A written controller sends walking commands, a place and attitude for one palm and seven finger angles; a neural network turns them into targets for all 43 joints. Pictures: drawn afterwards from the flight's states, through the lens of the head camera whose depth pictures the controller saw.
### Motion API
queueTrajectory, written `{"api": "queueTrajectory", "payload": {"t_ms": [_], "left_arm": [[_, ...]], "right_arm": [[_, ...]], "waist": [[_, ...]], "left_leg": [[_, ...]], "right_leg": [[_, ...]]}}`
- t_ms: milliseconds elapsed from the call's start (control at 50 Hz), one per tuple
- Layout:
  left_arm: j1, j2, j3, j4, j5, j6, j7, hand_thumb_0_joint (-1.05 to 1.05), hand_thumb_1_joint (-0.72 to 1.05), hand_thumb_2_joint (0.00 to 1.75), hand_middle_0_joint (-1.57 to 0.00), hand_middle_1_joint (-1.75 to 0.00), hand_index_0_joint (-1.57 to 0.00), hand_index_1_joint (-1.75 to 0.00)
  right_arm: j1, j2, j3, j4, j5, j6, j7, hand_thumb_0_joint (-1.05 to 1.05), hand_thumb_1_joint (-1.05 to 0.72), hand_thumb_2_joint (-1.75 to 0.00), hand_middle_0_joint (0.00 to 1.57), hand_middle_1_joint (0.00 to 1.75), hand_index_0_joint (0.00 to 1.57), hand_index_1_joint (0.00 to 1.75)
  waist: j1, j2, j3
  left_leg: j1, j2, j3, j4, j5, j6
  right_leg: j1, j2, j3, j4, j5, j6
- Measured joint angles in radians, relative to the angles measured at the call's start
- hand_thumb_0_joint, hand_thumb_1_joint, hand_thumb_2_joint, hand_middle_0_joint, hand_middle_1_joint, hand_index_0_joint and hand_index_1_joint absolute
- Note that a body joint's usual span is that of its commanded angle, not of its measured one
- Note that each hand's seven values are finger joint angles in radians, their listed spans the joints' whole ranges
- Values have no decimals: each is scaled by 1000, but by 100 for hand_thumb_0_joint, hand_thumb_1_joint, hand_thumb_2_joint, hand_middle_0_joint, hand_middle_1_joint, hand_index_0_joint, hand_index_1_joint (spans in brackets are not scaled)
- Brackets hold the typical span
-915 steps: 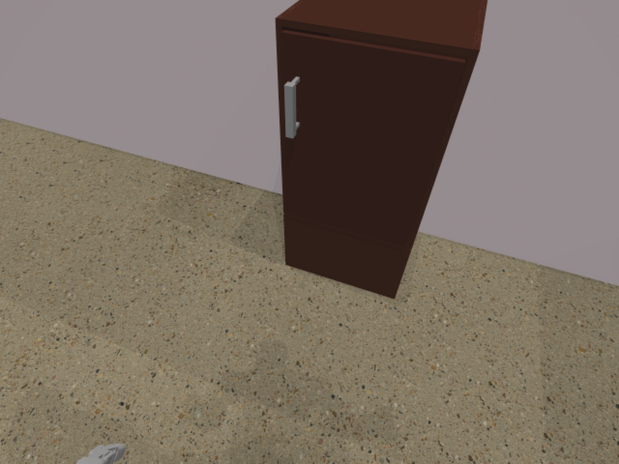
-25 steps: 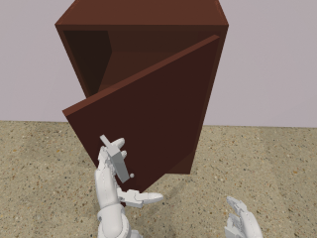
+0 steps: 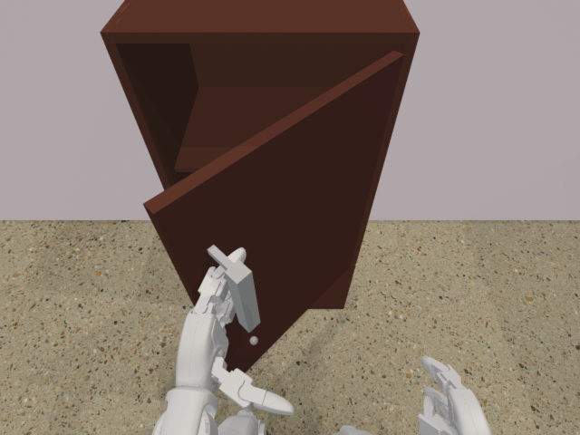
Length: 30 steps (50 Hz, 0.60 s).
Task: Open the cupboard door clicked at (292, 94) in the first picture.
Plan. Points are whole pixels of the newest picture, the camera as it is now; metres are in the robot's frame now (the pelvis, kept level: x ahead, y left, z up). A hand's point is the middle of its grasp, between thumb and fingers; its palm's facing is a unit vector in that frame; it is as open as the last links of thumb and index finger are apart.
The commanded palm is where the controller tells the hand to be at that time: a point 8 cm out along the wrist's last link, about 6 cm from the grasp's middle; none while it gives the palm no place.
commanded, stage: slide the hand sideways off the handle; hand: left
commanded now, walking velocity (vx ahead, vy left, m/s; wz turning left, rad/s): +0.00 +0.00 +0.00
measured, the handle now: (234, 290) +0.30 +0.09 +0.06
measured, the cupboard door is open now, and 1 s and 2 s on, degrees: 46 45 45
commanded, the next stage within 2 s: draw the hand back to the body in 0.84 s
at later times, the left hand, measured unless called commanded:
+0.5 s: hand (218, 369) +0.20 +0.09 +0.06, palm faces -0.02 -1.00 +0.01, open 15.9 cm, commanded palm +0.16 +0.17 +0.06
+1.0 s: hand (178, 400) +0.17 +0.13 +0.06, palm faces -0.01 -1.00 +0.01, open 16.3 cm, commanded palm +0.14 +0.20 +0.07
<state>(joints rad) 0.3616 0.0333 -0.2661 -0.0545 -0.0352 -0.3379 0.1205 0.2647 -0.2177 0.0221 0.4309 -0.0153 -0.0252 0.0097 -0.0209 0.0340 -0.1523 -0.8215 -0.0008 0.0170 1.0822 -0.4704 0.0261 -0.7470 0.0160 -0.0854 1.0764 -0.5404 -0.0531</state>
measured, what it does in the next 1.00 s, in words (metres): stands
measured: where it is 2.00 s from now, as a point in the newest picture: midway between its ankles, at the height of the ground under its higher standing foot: outside the picture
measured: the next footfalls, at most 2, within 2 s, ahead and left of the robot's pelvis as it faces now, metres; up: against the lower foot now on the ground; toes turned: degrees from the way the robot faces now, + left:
none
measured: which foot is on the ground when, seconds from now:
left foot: down 0.00-1.00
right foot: down 0.00-1.00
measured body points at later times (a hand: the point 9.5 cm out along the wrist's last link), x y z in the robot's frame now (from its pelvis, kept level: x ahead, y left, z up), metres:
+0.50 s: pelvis +0.01 +0.00 -0.01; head +0.06 +0.00 +0.44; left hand +0.19 +0.15 +0.06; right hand +0.20 -0.21 -0.08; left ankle +0.04 +0.10 -0.66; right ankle +0.00 -0.09 -0.66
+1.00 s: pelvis +0.00 -0.01 -0.02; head +0.05 -0.01 +0.43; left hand +0.16 +0.19 +0.06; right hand +0.20 -0.23 -0.09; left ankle +0.04 +0.10 -0.66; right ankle +0.00 -0.09 -0.66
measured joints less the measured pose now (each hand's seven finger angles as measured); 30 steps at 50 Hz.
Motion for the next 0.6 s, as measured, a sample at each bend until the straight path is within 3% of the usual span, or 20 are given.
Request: {"api": "queueTrajectory", "payload": {"t_ms": [140,400,600], "left_arm": [[77,25,-3,-62,56,-19,31,-2,-50,30,-19,-32,-20,-33],[198,56,31,-155,12,-48,-34,-2,-50,30,-21,-33,-23,-34],[294,94,119,-204,-43,-52,-121,-2,-50,30,-22,-33,-25,-35]], "right_arm": [[2,13,3,-31,-5,20,19,1,-91,-90,20,30,20,30],[-15,19,13,-56,0,16,9,1,-91,-90,20,30,20,30],[-20,26,-7,-41,13,29,-10,1,-91,-90,20,30,20,30]], "waist": [[0,-11,-6],[18,0,-5],[25,-9,-17]], "left_leg": [[-18,3,8,29,-18,6],[-40,3,2,51,-35,7],[-35,10,-7,53,-47,-6]], "right_leg": [[-19,2,8,25,-13,5],[-35,2,2,40,-28,7],[-29,11,-5,40,-40,-4]]}}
